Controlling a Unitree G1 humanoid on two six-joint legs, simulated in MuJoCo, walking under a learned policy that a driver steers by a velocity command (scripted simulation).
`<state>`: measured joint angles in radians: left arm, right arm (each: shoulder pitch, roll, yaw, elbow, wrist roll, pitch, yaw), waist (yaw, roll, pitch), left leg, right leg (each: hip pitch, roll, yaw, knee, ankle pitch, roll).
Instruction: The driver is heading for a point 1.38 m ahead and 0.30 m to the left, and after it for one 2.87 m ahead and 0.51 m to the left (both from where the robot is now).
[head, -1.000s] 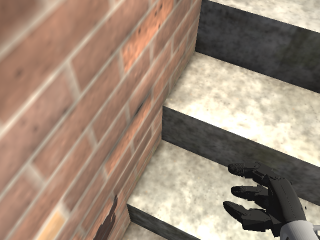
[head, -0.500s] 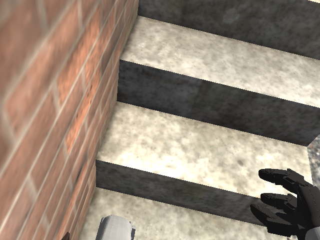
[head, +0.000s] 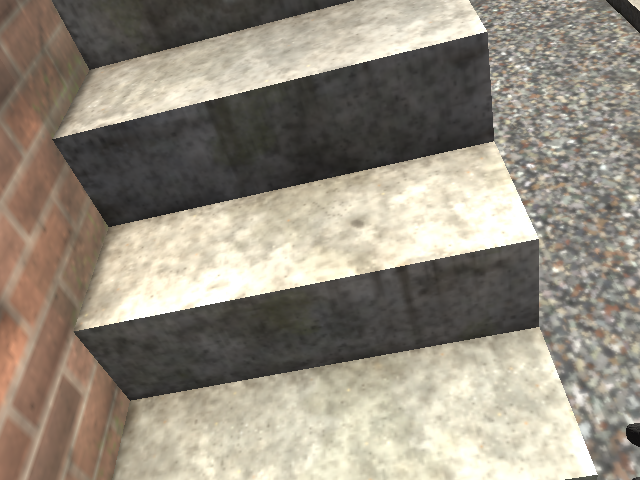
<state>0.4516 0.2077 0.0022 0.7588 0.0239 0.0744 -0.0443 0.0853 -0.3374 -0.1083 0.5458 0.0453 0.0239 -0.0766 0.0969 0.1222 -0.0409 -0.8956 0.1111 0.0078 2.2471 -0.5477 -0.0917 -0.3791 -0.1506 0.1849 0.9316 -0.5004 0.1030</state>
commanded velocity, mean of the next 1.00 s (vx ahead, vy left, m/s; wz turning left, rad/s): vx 0.42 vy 0.00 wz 0.02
